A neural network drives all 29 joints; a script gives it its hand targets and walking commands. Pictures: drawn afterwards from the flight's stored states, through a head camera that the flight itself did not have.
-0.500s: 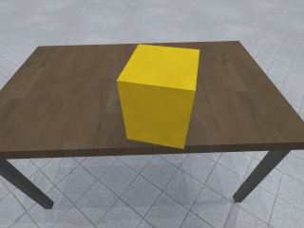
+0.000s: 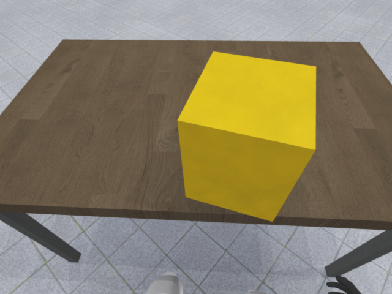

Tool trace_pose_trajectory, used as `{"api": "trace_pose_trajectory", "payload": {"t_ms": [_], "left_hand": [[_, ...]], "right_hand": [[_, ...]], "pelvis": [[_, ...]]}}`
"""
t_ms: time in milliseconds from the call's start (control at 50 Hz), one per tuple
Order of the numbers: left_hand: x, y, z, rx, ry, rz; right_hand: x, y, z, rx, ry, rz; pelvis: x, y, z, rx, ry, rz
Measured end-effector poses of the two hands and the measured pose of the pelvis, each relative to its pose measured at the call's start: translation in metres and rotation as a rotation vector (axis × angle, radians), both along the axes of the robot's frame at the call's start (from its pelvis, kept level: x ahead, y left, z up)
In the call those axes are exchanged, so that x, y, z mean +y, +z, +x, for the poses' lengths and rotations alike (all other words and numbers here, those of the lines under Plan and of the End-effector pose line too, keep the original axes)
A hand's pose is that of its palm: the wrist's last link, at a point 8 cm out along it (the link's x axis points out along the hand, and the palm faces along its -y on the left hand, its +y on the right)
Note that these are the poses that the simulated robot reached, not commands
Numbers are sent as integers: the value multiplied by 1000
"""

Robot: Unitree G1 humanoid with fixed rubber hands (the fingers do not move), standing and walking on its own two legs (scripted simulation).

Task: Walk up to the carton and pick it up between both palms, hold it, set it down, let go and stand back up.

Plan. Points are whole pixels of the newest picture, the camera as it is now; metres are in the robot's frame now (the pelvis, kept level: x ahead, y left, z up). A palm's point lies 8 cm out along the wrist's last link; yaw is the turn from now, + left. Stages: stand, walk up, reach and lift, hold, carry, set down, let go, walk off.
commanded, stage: walk up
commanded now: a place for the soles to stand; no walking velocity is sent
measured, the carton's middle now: (243, 139) +0.43 -0.04 +0.09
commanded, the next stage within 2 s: none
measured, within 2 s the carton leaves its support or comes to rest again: neither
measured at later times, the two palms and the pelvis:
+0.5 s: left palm out of the picture +0.11 +0.29 -0.10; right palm out of the picture +0.07 -0.29 -0.09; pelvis +0.02 +0.00 +0.03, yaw -2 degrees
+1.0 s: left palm out of the picture +0.12 +0.27 -0.09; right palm out of the picture +0.09 -0.34 -0.09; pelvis +0.00 -0.04 +0.03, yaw -2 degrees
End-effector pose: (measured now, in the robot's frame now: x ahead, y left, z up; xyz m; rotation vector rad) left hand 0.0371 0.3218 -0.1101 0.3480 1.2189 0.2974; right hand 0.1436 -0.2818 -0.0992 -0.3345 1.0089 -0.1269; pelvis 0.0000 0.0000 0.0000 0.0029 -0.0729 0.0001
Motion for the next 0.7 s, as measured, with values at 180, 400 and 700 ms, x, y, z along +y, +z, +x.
{"api": "trace_pose_trajectory", "payload": {"t_ms": [180, 400, 700], "left_hand": [[-7, -6, 29, 3, -62, -35], [-19, 4, 64, 6, -88, -84], [-51, 30, 74, 9, -86, -122]], "right_hand": [[0, -7, -7, 35, -90, 5], [-6, 3, -60, 196, -166, -7], [-9, 13, -62, 236, -167, 44]], "pelvis": [[8, -1, 11, 6, -33, -13], [7, 20, 16, 21, -41, -23], [-4, 44, 23, 23, -26, -9]]}}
